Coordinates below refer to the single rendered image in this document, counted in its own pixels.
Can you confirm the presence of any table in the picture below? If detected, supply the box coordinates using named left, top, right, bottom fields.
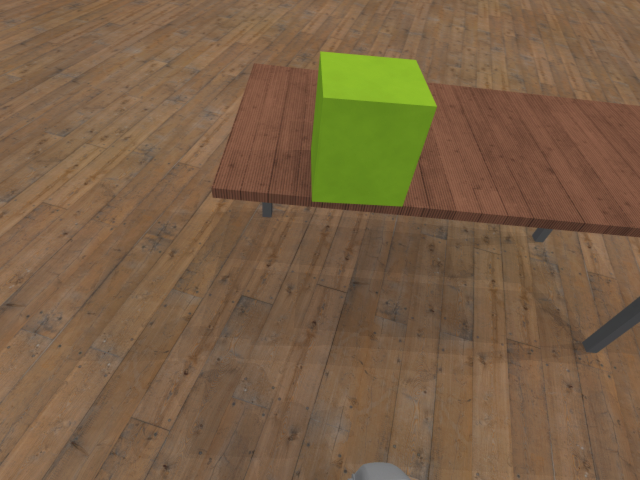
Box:
left=211, top=63, right=640, bottom=353

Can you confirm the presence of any carton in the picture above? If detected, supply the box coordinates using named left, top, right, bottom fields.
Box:
left=311, top=51, right=437, bottom=207

